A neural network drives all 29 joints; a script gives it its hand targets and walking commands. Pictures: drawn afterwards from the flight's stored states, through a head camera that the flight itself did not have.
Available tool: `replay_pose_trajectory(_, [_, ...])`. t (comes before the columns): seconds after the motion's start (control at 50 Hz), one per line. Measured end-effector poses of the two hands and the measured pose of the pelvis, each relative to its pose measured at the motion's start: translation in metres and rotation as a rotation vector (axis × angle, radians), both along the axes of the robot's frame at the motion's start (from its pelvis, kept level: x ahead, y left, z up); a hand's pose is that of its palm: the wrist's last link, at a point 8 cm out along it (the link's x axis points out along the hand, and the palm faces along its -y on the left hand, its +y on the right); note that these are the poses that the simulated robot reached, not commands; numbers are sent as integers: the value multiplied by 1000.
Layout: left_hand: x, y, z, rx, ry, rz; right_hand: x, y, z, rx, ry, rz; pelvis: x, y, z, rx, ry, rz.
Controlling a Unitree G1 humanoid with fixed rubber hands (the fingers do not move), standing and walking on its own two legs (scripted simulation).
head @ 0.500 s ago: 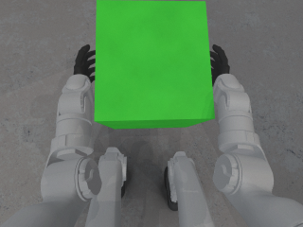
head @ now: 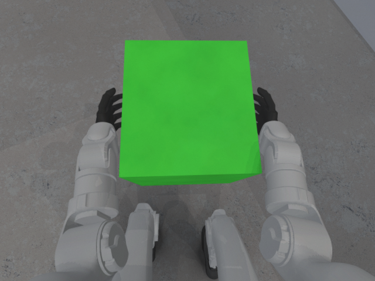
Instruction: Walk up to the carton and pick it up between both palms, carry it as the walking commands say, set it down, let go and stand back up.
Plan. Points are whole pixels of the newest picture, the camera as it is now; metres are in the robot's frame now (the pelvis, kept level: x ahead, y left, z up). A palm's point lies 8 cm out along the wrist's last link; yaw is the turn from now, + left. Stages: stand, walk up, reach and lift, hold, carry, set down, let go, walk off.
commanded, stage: reach and lift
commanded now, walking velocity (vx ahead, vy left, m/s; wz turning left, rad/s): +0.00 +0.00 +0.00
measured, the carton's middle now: (186, 124) +0.45 +0.01 -0.12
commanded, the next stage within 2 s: none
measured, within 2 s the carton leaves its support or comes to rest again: neither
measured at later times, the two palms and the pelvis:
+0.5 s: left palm (92, 120) +0.40 +0.18 +0.02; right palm (282, 120) +0.41 -0.16 +0.03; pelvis +0.02 +0.00 +0.07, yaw +1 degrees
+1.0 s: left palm (69, 115) +0.38 +0.19 +0.09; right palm (303, 117) +0.39 -0.16 +0.10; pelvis +0.04 +0.01 +0.12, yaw +1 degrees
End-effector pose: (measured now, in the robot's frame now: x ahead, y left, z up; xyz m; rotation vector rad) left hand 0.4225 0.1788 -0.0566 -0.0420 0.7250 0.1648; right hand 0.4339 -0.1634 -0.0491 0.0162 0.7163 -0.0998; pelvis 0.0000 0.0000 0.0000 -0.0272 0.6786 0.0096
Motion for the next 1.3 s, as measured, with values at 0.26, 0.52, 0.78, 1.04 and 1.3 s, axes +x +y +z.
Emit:
replay_pose_trajectory(0.26, [-11, 1, 39, 2, 4, -2, -12, 1, 37, 1, 4, 2, 9, 1, 35, 3, -68, 3])
replay_pose_trajectory(0.52, [-21, 2, 80, 9, 8, -11, -23, 2, 77, -4, 9, 7, 18, 2, 71, 7, -148, 5])
replay_pose_trajectory(0.78, [-32, 5, 118, 16, 6, -23, -35, 4, 114, -9, 7, 10, 26, 5, 102, 10, -244, 5])
replay_pose_trajectory(1.04, [-42, 7, 154, 20, -5, -29, -47, 6, 151, -13, -4, 12, 37, 7, 126, 16, -351, 6])
replay_pose_trajectory(1.3, [-54, 4, 190, 19, -22, -34, -60, 3, 187, -23, -19, 14, 48, 6, 146, 28, -468, 9])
